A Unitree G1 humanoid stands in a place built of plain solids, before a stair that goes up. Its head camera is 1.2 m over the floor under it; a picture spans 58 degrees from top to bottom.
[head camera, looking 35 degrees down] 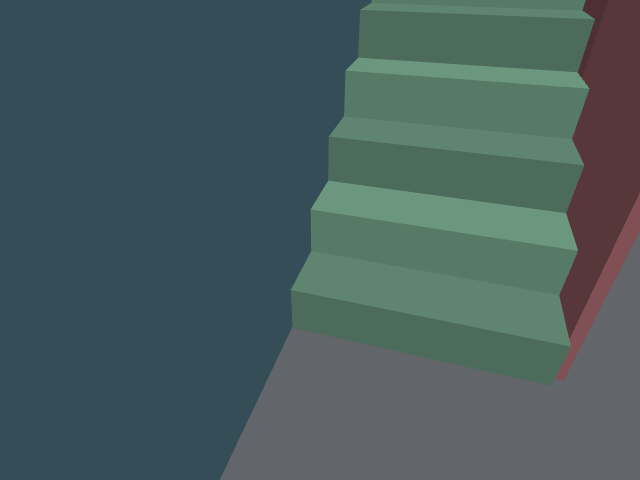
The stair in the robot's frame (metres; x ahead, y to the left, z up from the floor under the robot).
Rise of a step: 0.19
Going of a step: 0.24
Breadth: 0.90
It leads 17 degrees to the right of straight ahead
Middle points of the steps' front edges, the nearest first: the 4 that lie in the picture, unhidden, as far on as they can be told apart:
1.01 -0.33 0.19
1.24 -0.40 0.38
1.47 -0.46 0.57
1.70 -0.53 0.76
